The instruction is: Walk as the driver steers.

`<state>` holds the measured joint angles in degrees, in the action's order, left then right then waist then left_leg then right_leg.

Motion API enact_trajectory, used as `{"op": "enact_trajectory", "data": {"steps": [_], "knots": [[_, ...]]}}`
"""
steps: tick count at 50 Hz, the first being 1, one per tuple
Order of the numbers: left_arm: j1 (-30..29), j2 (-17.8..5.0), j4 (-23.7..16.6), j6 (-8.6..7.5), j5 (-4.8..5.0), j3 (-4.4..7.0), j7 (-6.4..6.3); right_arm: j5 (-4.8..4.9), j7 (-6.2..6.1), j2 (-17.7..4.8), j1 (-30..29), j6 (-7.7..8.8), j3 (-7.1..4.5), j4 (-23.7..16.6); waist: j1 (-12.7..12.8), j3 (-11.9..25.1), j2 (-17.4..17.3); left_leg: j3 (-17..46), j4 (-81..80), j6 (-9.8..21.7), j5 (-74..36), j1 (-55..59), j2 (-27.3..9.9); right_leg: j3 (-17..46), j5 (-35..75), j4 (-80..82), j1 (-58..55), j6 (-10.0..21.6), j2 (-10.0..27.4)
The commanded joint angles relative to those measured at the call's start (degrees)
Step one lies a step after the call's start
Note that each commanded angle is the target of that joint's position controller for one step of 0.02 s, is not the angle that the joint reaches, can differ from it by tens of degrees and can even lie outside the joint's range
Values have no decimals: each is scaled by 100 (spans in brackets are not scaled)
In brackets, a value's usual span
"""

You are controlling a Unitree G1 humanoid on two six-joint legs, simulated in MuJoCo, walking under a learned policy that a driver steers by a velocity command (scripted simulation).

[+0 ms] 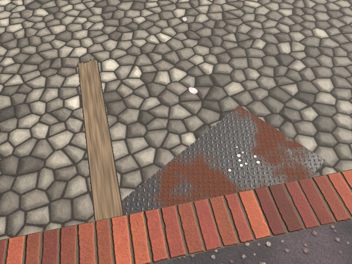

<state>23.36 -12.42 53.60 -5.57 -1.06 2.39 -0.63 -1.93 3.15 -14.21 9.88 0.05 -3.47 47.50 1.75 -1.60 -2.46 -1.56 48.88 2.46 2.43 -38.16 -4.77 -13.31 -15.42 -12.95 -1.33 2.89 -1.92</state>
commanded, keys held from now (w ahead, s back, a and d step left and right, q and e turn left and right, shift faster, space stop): w+q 0.50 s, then w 0.22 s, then w+e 0.28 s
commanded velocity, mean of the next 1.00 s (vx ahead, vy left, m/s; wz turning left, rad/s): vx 0.50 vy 0.00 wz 0.32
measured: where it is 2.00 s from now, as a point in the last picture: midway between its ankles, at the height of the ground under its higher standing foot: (127, 168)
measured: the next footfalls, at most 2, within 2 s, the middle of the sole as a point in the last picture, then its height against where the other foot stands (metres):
left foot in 0.16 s outside the picture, level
right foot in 0.72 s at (184, 238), level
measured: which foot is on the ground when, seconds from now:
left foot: up 0.00-0.14, down 0.16-0.74, up 0.76-1.00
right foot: down 0.00-0.18, up 0.20-0.70, down 0.72-1.00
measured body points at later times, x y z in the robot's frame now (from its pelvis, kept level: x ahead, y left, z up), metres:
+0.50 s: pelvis +0.26 +0.06 +0.00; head +0.28 +0.08 +0.45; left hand +0.35 +0.35 -0.11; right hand +0.35 -0.21 -0.12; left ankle +0.20 +0.09 -0.74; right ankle +0.44 -0.08 -0.67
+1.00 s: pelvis +0.53 +0.09 +0.00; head +0.56 +0.08 +0.45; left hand +0.44 +0.34 -0.12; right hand +0.75 -0.11 -0.11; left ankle +0.55 +0.27 -0.68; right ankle +0.55 +0.02 -0.74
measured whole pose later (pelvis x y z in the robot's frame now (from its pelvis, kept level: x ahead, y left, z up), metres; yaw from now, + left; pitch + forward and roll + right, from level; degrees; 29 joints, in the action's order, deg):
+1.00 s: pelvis +0.53 +0.09 +0.00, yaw +18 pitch +0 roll +0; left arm 24.3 -14.4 48.8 -2.7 0.2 2.3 1.2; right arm -2.7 1.0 -16.1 10.0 0.7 -2.2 42.7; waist 2.4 -2.2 -2.1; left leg 3.2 50.8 -0.6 13.6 -31.2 -3.3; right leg 3.1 -9.6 -17.8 7.9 5.9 -6.5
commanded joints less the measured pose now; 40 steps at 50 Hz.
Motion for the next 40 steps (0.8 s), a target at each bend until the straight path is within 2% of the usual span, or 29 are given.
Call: {"op": "enact_trajectory", "data": {"steps": [1, 3, 5, 6, 7, 8, 9, 10, 11, 12, 13, 14, 15, 17, 20, 23, 27, 30, 32, 33, 34, 35, 36, 37, 38, 39, 40], "knots": [[64, -713, -217, -65, 0, 131, -48, -22, 67, -38, -735, 65, 78, -601, 46, -469, 621, -358, -732, 142, -205, 27, 62, 305, 2732, 381, 176, 493, 1649], [185, -788, -139, -8, -13, 146, -75, -37, 73, -82, -871, 70, 75, -707, 58, -465, 612, -544, -1038, 318, 115, 163, 190, 134, 3413, 96, -195, 431, 1731], [128, -940, -129, 59, -27, 173, -116, -46, 29, -164, -680, 60, 28, -703, -81, -249, 730, -792, -1182, 545, 652, 671, 525, -73, 5094, -572, -464, 355, 1749], [94, -1047, -127, 106, -35, 202, -139, -56, -6, -244, -392, 62, -16, -650, -238, -31, 806, -876, -1193, 677, 981, 1075, 735, -140, 5865, -1153, -532, 328, 1761], [49, -1153, -144, 171, -41, 231, -143, -52, -40, -354, 134, 87, -84, -516, -469, 293, 824, -868, -1332, 823, 1213, 1681, 934, -160, 6077, -2026, -467, 320, 1764], [-30, -1203, -205, 218, -17, 243, -127, -80, -106, -525, 955, 142, -188, -261, -859, 757, 619, -708, -1821, 1001, 1018, 2837, 1067, -240, 5345, -3305, 47, 199, 1663], [-12, -989, -396, 203, -16, 191, -102, -130, -200, -1080, 1644, 161, -368, -111, -1095, 1286, 7, 729, -2082, 1308, 1407, 4193, 25, -230, 3049, -5058, 1325, 15, 1420], [34, -542, -830, 160, 46, 136, -4, 10, -225, -1659, 1230, 99, -495, -281, -604, 1695, -1231, 4044, -2857, 2183, 1006, 5574, -1449, 394, -1533, -7111, 3735, -363, 49], [-628, -909, -1013, 93, -16, 173, 18, 139, -249, -1593, 1364, 19, -498, -338, -915, 1589, -166, 4035, -3229, 2214, 552, 5432, -1486, 1452, -1168, -7255, 4338, -339, 246], [-869, -777, -1103, 21, 56, 127, 35, 138, -313, -1317, 1145, 18, -420, -254, -743, 878, 30, 3248, -3216, 2087, 264, 4881, -1399, 1498, -720, -7046, 4579, -286, 518], [-762, -761, -1029, -21, 55, 116, 19, 146, -332, -981, 958, 47, -325, -217, -459, 338, 410, 2681, -3307, 1796, -314, 4014, -1113, 1487, -444, -6411, 4269, -274, 734], [-766, -738, -1041, 48, -41, 121, 23, 161, -350, -821, 743, 93, -268, -236, -235, 159, 432, 2255, -3361, 1579, -625, 3478, -768, 1546, -403, -5960, 3932, -315, 869], [-583, -708, -987, 171, -130, 110, 43, 172, -359, -715, 567, 142, -223, -294, -57, 166, 359, 1945, -3461, 1482, -832, 3112, -541, 1544, -359, -5723, 3564, -376, 904], [-551, -645, -1030, 369, -183, 107, 88, 191, -325, -769, 665, 265, -216, -297, 21, 227, 276, 1723, -3544, 1472, -1145, 2864, -316, 1445, -278, -5379, 3407, -486, 872], [-1110, -599, -1265, 457, -169, 86, 119, 184, -305, -935, 971, 309, -252, -278, -107, 36, 141, 1666, -3725, 1372, -851, 2743, -133, 1351, 335, -4674, 3757, -615, 867], [-1793, -654, -1516, 465, -142, 87, 118, 218, -297, -921, 1377, 288, -247, -245, -377, -63, -9, 1811, -3686, 1223, -795, 3097, -79, 1385, 1000, -3852, 4166, -651, 806], [-2377, -601, -1730, 423, -110, 23, 171, 185, -338, -928, 1754, 285, -235, -229, -625, -50, -96, 1906, -3468, 1129, -1121, 3673, -127, 1377, 1445, -3012, 4294, -576, 624], [-2826, -589, -1917, 322, -97, -12, 265, 151, -391, -914, 1951, 268, -189, -206, -800, -139, -96, 1907, -3314, 1040, -1740, 3936, -177, 1251, 1527, -2339, 4048, -423, 408], [-2657, -655, -1918, 269, -63, 4, 269, 124, -432, -1002, 1886, 272, -186, -200, -677, -168, -231, 1957, -3189, 926, -2028, 3959, -314, 1274, 1314, -1964, 3510, -241, 322], [-2348, -741, -1846, 268, -66, 37, 248, 119, -444, -1071, 1781, 287, -191, -209, -529, -136, -288, 1881, -3075, 828, -2409, 3832, -305, 1215, 1044, -1879, 2981, -157, 197], [-1828, -839, -1676, 254, -71, 85, 217, 104, -444, -1110, 1638, 301, -194, -219, -271, 48, -343, 1809, -2706, 736, -3238, 3710, -309, 1207, 817, -2002, 2262, -37, 39], [-1058, -959, -1444, 217, -68, 146, 160, 111, -432, -1161, 1494, 319, -196, -239, 110, 372, -182, 1642, -1874, 639, -3690, 3693, -145, 1211, 675, -1753, 1498, 97, -61], [-232, -1132, -1279, 160, -106, 211, 93, 145, -404, -1073, 1425, 335, -169, -291, 520, 869, 141, 1393, -583, 513, -2919, 3186, 140, 1660, 568, -1415, 362, 288, 394], [435, -1594, -1294, 146, -178, 285, 18, 232, -366, -561, 1806, 366, -50, -458, 503, 1771, 1081, 916, 1350, 286, -422, 2162, 697, 3693, -328, -1193, -957, 700, 1855], [327, -1723, -1123, 230, -34, 347, 77, 231, -328, -682, 2397, 357, -100, -335, 110, 1845, 2077, 775, 2472, 186, 2738, 869, 1452, 5968, -324, -439, -1262, 1365, 2417], [-208, -1259, -1219, 301, 73, 270, 135, 62, -335, -951, 2022, 329, -133, -252, -19, 812, 1079, 987, 2823, 214, 2339, 280, 1033, 5454, -600, -375, -541, 1402, 2186], [-658, -963, -1332, 311, 83, 198, 160, 42, -300, -971, 1426, 344, -118, -376, -38, 319, 561, 883, 2563, 185, 1880, 367, 779, 4600, -92, -288, 165, 1371, 1985]]}}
